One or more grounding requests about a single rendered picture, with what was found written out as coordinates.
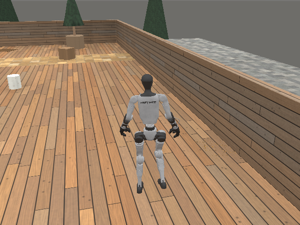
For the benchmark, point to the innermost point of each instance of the left robot upper arm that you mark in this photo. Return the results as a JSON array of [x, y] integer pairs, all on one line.
[[131, 107]]

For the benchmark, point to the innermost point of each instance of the robot left hand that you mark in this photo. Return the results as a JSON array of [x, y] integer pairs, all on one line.
[[122, 130]]

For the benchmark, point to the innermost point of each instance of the robot right hand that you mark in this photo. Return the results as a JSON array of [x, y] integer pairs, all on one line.
[[177, 131]]

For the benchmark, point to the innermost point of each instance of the robot torso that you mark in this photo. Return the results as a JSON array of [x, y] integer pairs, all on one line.
[[149, 114]]

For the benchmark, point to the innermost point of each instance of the robot right forearm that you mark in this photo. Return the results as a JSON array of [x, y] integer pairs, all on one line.
[[173, 122]]

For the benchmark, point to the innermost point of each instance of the right robot thigh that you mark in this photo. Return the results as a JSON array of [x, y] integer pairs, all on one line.
[[161, 136]]

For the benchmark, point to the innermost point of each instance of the robot left forearm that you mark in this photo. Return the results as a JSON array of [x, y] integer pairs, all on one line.
[[125, 123]]

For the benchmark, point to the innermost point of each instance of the right robot upper arm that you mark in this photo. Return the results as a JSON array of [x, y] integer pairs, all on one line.
[[165, 104]]

